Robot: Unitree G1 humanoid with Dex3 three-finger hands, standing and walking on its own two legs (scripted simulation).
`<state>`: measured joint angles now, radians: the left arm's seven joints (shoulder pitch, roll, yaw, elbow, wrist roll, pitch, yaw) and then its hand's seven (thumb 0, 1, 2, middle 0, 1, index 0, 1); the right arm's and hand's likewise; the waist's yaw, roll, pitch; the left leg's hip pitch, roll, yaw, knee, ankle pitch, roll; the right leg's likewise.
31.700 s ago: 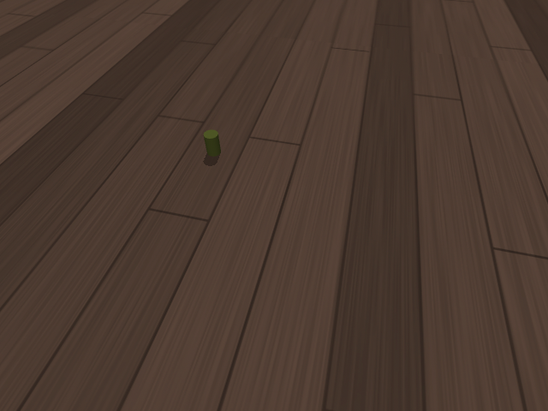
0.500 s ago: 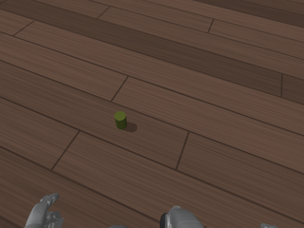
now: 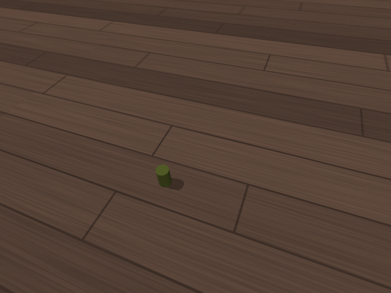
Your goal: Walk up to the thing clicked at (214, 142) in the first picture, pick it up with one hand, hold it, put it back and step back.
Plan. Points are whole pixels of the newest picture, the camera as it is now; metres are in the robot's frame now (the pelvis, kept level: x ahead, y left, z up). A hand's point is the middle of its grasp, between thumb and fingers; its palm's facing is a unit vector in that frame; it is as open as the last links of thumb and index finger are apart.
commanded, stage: walk up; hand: left
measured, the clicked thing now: (163, 176) +0.87 +0.26 -0.70
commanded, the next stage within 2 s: stand in 0.90 s
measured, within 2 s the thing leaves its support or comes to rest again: neither
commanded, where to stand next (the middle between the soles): +0.49 +0.03 m, yaw +1 degrees
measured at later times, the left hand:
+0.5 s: hand out of the picture +0.15 +0.26 -0.14, palm faces +0.00 -0.93 -0.36, open 7.3 cm
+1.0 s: hand out of the picture +0.12 +0.27 -0.14, palm faces +0.01 -0.94 -0.34, open 7.3 cm
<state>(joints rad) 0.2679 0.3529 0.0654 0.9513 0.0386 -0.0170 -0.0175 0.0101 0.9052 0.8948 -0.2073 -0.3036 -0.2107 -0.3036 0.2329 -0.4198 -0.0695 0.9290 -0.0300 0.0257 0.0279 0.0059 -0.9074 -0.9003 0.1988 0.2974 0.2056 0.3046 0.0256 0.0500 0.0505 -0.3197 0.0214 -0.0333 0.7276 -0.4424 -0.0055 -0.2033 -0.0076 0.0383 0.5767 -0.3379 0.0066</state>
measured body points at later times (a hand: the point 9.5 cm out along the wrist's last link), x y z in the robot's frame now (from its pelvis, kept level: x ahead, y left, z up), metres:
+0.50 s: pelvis +0.04 +0.01 +0.00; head +0.06 +0.01 +0.45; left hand +0.15 +0.31 -0.12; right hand +0.11 -0.30 -0.13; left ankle +0.04 +0.14 -0.73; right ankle +0.03 -0.11 -0.73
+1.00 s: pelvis +0.04 +0.01 +0.02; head +0.05 +0.01 +0.47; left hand +0.12 +0.32 -0.11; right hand +0.15 -0.28 -0.11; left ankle +0.04 +0.14 -0.73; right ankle +0.03 -0.11 -0.73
